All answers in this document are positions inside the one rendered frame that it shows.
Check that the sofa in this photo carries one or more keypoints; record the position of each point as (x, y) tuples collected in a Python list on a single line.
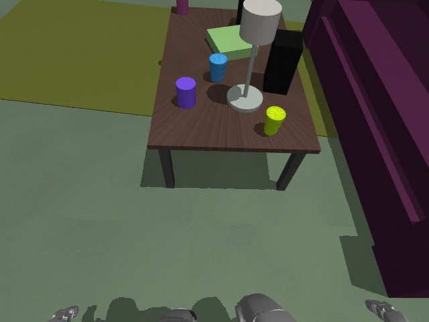
[(372, 60)]

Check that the coffee table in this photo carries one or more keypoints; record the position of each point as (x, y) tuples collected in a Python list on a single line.
[(212, 125)]

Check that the left robot hand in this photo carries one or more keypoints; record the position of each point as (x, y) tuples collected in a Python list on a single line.
[(65, 315)]

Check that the right robot hand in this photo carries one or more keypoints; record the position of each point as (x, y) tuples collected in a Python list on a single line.
[(385, 311)]

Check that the desk lamp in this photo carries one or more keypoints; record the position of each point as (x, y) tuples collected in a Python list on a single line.
[(259, 23)]

